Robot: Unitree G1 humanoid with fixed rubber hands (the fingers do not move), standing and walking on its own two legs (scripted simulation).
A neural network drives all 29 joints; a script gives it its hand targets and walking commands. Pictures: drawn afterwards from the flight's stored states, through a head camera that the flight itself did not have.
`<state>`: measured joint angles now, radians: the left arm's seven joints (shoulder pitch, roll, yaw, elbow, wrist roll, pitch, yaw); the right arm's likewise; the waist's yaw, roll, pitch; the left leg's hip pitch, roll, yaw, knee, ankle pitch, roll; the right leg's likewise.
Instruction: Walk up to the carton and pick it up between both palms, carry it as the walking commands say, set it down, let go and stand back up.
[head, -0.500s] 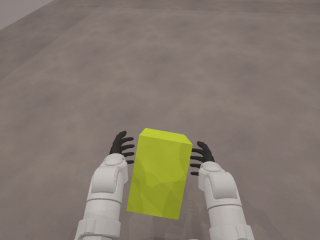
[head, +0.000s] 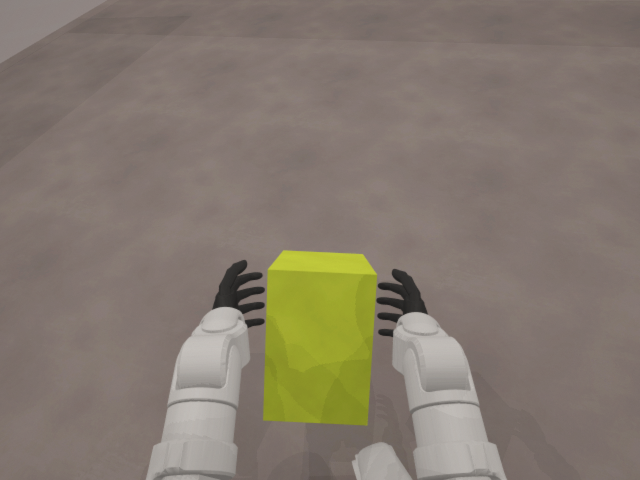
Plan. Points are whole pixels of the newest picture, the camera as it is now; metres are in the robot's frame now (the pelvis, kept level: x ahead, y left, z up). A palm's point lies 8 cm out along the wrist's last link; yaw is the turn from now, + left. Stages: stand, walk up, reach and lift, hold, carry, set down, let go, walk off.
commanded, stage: carry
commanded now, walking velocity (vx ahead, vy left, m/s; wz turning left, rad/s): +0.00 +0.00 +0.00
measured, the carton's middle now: (319, 326) +0.38 -0.02 -0.08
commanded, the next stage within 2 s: none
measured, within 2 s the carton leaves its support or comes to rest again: neither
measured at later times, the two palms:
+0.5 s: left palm (281, 203) +0.55 +0.02 +0.04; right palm (424, 179) +0.54 -0.21 +0.05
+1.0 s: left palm (269, 162) +0.61 +0.03 +0.08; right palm (407, 155) +0.61 -0.20 +0.06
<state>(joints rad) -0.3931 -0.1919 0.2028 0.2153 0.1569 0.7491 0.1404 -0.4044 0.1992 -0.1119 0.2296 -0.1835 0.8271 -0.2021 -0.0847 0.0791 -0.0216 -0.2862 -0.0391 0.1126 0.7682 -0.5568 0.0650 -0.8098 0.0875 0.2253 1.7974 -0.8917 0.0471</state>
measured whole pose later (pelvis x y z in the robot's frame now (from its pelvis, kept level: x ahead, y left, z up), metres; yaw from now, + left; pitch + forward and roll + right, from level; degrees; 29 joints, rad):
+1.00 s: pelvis +0.29 -0.08 +0.01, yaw +1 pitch +4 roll -1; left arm -0.40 -0.19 0.17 0.24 0.19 0.81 0.16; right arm -0.39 0.19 -0.14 0.29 -0.19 0.81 -0.17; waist -0.03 0.05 -0.09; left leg -0.26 -0.07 0.02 0.71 -0.51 0.10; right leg -0.47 0.09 0.02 0.78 -0.36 0.02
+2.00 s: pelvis +0.25 -0.08 +0.02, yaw +0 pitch -1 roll +1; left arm -0.46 -0.20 0.19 0.46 0.24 0.77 0.22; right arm -0.43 0.19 -0.15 0.48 -0.25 0.82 -0.16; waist -0.01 -0.01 -0.11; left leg -0.22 -0.11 0.05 0.68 -0.43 0.10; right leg -0.43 0.06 0.07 0.72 -0.27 -0.03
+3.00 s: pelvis +0.22 -0.10 +0.02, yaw +0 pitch -2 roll +2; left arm -0.51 -0.20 0.21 0.49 0.24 0.79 0.25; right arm -0.49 0.18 -0.16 0.53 -0.27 0.84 -0.16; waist -0.01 -0.02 -0.08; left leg -0.23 -0.10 0.05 0.65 -0.39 0.08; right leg -0.43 0.05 0.07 0.68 -0.22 -0.04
